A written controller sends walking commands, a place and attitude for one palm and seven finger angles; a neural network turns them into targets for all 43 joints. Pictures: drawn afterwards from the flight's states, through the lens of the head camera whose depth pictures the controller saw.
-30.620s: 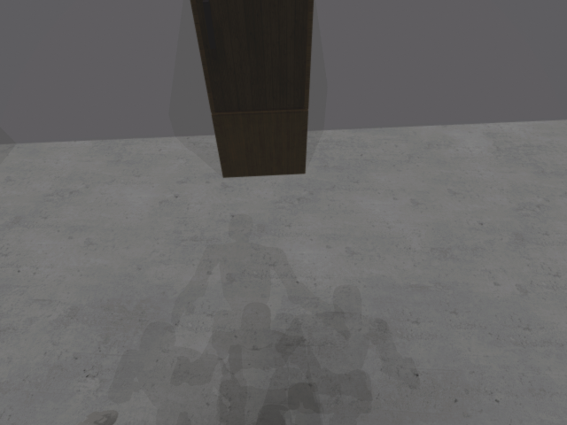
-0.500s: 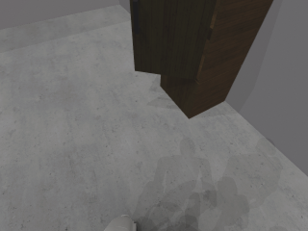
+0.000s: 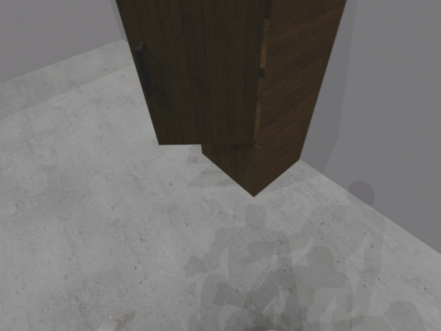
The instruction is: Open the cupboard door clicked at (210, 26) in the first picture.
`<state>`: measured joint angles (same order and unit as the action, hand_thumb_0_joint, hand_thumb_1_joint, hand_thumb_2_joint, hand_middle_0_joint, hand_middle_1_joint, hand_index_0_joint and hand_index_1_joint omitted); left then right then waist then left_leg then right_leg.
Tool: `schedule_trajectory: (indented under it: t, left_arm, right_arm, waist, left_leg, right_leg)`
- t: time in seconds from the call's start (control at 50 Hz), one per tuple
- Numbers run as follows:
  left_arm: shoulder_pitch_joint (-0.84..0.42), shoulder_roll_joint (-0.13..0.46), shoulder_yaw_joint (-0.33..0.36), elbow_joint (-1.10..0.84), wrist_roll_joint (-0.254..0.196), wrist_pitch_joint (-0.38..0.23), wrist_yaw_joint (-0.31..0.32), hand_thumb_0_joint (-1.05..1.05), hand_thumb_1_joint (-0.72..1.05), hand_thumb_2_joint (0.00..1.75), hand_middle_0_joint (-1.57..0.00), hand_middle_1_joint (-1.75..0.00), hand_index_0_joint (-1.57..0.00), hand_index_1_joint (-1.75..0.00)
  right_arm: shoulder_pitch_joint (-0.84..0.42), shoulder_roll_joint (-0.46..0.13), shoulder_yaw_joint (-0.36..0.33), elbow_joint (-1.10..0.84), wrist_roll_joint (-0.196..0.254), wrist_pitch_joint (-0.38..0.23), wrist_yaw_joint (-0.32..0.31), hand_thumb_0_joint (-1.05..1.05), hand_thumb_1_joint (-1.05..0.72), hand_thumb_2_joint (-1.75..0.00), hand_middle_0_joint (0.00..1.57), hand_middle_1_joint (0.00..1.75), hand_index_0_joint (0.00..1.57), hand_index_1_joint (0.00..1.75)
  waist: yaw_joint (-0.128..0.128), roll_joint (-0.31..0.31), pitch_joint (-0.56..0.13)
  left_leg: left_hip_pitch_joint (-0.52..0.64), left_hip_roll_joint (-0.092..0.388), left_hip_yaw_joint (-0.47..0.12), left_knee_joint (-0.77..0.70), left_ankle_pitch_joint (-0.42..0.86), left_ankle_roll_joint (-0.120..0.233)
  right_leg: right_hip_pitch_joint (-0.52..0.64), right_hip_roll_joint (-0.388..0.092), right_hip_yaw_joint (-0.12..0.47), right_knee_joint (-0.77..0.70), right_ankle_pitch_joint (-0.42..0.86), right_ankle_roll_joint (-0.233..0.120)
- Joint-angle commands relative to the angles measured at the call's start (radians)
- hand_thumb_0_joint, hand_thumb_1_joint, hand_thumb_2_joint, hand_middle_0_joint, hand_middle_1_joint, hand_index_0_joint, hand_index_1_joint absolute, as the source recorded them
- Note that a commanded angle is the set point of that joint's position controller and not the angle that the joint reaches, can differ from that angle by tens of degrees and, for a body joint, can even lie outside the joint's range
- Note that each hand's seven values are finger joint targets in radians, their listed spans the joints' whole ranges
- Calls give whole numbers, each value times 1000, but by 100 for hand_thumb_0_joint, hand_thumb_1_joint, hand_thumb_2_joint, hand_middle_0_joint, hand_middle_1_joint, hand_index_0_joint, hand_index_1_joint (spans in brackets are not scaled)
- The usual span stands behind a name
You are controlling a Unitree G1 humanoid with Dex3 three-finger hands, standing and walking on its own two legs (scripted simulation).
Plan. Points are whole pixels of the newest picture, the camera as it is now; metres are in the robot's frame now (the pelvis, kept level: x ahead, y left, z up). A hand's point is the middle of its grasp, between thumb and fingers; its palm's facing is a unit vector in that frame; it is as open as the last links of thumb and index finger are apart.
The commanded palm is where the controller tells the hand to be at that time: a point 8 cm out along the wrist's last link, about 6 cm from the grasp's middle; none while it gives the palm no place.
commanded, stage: take the last steps up to it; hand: left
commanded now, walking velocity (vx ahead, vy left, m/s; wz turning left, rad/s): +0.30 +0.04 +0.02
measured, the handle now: (146, 69) +0.84 +0.26 +0.03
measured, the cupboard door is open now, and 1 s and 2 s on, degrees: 48 48 48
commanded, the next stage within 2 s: come to a stop and stand still in 0.54 s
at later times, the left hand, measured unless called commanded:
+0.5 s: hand out of the picture +0.12 +0.21 -0.19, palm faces +0.10 -0.99 -0.13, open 7.3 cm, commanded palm none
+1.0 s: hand (144, 235) +0.37 +0.22 -0.17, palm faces +0.00 -0.97 -0.24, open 7.3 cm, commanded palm none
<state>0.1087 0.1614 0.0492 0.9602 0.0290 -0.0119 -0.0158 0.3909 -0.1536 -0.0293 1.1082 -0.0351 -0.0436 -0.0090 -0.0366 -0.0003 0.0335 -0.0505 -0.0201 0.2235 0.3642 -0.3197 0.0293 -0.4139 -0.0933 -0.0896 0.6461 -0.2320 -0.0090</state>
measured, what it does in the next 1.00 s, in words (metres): walks ahead: right foot, then left foot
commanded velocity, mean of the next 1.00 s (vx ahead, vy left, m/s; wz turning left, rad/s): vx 0.05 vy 0.03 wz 0.00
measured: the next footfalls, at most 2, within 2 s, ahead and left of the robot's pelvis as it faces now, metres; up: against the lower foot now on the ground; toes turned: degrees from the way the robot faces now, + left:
right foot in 0.02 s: +0.10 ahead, -0.11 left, +0.00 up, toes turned -7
left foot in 0.44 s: +0.29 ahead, +0.14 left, +0.00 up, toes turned +9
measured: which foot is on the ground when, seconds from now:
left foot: down 0.00-0.04, up 0.06-0.42, down 0.44-0.92, up 0.94-1.00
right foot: up 0.00-0.00, down 0.02-0.44, up 0.46-0.86, down 0.88-1.00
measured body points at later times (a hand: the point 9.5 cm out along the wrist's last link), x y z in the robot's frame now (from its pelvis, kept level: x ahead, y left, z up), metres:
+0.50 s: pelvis +0.19 +0.05 -0.01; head +0.22 +0.07 +0.44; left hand +0.11 +0.26 -0.18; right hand +0.30 -0.20 -0.14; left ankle +0.25 +0.13 -0.74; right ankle +0.07 -0.09 -0.70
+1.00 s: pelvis +0.29 +0.04 -0.01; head +0.34 +0.02 +0.44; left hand +0.37 +0.27 -0.15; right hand +0.28 -0.18 -0.17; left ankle +0.23 +0.14 -0.70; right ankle +0.31 -0.07 -0.74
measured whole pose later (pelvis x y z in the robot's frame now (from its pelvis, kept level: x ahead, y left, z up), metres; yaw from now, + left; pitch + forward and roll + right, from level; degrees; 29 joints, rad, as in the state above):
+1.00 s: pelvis +0.29 +0.04 -0.01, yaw +1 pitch +1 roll +1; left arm 0.14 0.16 0.03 1.02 0.02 0.00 0.04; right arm 0.26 -0.14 -0.04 1.09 0.00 0.05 -0.03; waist -0.03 0.02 0.09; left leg -0.31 0.00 0.06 0.85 -0.54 -0.02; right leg -0.31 -0.04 -0.08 0.60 -0.30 -0.03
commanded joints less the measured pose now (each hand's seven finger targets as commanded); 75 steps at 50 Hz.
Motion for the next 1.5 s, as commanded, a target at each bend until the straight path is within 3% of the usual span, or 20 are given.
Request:
schedule_trajectory:
  t: [0.0,0.02,0.04,0.08,0.14,0.32,0.38,0.4,0.42,0.46,0.56,0.72,0.84,0.9,0.94,1.16,1.18,1.24,1.28,1.48]
  left_arm:
    - [297,157,43,38,3,-42,8,0,90,90,-20,-30,-20,-30]
    - [409,247,60,75,-9,-45,14,0,90,90,-20,-30,-20,-30]
    - [399,233,60,79,-17,-53,22,0,90,90,-20,-30,-20,-30]
    - [269,146,35,49,-18,-52,33,0,90,90,-20,-30,-20,-30]
    - [231,76,11,57,-13,-73,31,0,90,90,-20,-30,-20,-30]
    - [244,142,23,115,-4,-68,22,0,90,90,-20,-30,-20,-30]
    - [226,146,23,124,-10,-56,23,0,90,90,-20,-30,-20,-30]
    - [228,123,20,116,-10,-52,21,0,90,90,-20,-30,-20,-30]
    - [273,71,12,97,-19,-50,17,0,90,90,-20,-30,-20,-30]
    - [182,67,-1,58,-14,-43,27,0,90,90,-20,-30,-20,-30]
    - [239,23,3,103,-4,-20,9,0,90,90,-20,-30,-20,-30]
    - [192,14,-11,93,-14,20,36,0,90,90,-20,-30,-20,-30]
    - [190,118,11,53,-7,25,46,0,90,90,-20,-30,-20,-30]
    - [208,187,17,51,-13,6,57,0,90,90,-20,-30,-20,-30]
    - [184,181,23,45,-10,3,69,0,90,90,-20,-30,-20,-30]
    - [92,180,38,19,-7,17,59,0,90,90,-20,-30,-20,-30]
    - [141,182,17,6,-16,1,99,0,90,90,-20,-30,-20,-30]
    - [133,137,-9,-47,-6,39,79,0,90,90,-20,-30,-20,-30]
    - [129,125,-19,-47,0,52,65,0,90,90,-20,-30,-20,-30]
    - [165,135,-39,-25,-9,2,45,0,90,90,-20,-30,-20,-30]
  right_arm:
    - [9,-95,-19,-45,19,-23,1,0,-90,-90,20,30,20,30]
    - [1,-78,-16,-75,22,-25,7,0,-90,-90,20,30,20,30]
    - [-58,-110,-24,-79,21,-18,4,0,-90,-90,20,30,20,30]
    - [-126,-80,-27,-87,21,-11,3,0,-90,-90,20,30,20,30]
    - [-70,-30,-21,-56,12,15,12,0,-90,-90,20,30,20,30]
    - [-215,-34,-27,-119,14,8,40,0,-90,-90,20,30,20,30]
    - [-117,-78,-31,-92,9,-5,28,0,-90,-90,20,30,20,30]
    - [6,-134,-44,-58,5,-14,19,0,-90,-90,20,30,20,30]
    - [116,-246,-68,-39,-10,-19,5,0,-90,-90,20,30,20,30]
    - [93,-262,-63,-52,5,-3,-14,0,-90,-90,20,30,20,30]
    - [-73,-123,-17,-91,12,-34,-23,0,-90,-90,20,30,20,30]
    - [-75,-107,-4,-63,12,-5,-39,0,-90,-90,20,30,20,30]
    - [-65,-119,-33,-49,24,43,-43,0,-90,-90,20,30,20,30]
    - [-25,-57,-34,-57,37,74,-29,0,-90,-90,20,30,20,30]
    - [-98,-68,-36,-77,39,81,-31,0,-90,-90,20,30,20,30]
    - [-62,-54,-30,-75,29,73,-12,0,-90,-90,20,30,20,30]
    - [-102,-164,-49,-163,34,49,-8,0,-90,-90,20,30,20,30]
    - [-151,-171,-33,-258,13,49,-7,0,-90,-90,20,30,20,30]
    - [-168,-165,-20,-280,8,48,-16,0,-90,-90,20,30,20,30]
    - [-124,-162,-3,-246,22,24,-11,0,-90,-90,20,30,20,30]
  waist:
    - [145,-134,-92]
    - [161,-300,-128]
    - [170,-301,-140]
    - [109,-95,-20]
    - [45,-124,5]
    - [56,-144,67]
    - [-10,-89,42]
    - [-59,20,-38]
    - [-82,256,-142]
    - [-69,250,-125]
    - [45,115,-22]
    - [55,96,-31]
    - [60,26,-18]
    - [54,-258,-127]
    - [76,-226,-135]
    - [20,-146,-109]
    - [5,133,-238]
    - [33,347,-61]
    - [43,250,87]
    - [18,-105,-8]
  left_leg:
    - [-343,123,-57,333,191,22]
    - [-558,9,-28,626,-240,-22]
    - [-600,43,-171,796,-260,-17]
    - [-626,113,-234,831,-96,-29]
    - [-514,132,-201,690,9,-59]
    - [-396,81,-118,293,86,-47]
    - [-147,32,-75,134,135,-31]
    - [42,84,-142,93,174,-6]
    - [220,325,-445,57,272,93]
    - [94,446,-591,-87,192,180]
    - [-123,301,-273,-139,394,113]
    - [-139,287,-170,-40,831,100]
    - [-179,208,-196,136,519,23]
    - [-283,26,-123,445,-229,-61]
    - [-375,24,-223,660,-314,-58]
    - [-112,18,-167,86,87,-71]
    - [-104,92,-142,89,159,-64]
    - [-210,230,-354,4,385,34]
    - [-310,251,-375,-46,368,86]
    - [-155,122,-283,-8,71,35]
  right_leg:
    - [538,-128,198,-193,77,-99]
    - [689,-342,504,-320,187,-217]
    - [629,-362,555,-355,255,-237]
    - [469,-305,362,-372,279,-198]
    - [314,-217,154,-418,341,-140]
    - [281,-206,88,-416,189,-125]
    - [201,-161,36,-258,246,-89]
    - [129,-105,-1,-46,243,-60]
    - [-57,27,-89,236,-94,-10]
    - [-183,28,45,604,-347,-23]
    - [-104,-32,70,507,-89,9]
    - [87,18,39,131,-17,29]
    - [228,-17,97,-135,379,-10]
    - [330,-284,299,-204,917,-204]
    - [375,-291,303,-203,1011,-243]
    - [208,-147,174,-180,392,-102]
    - [313,-120,189,-60,506,-70]
    - [100,48,15,44,-160,-13]
    - [47,62,51,154,-254,-12]
    - [104,3,188,-204,22,-39]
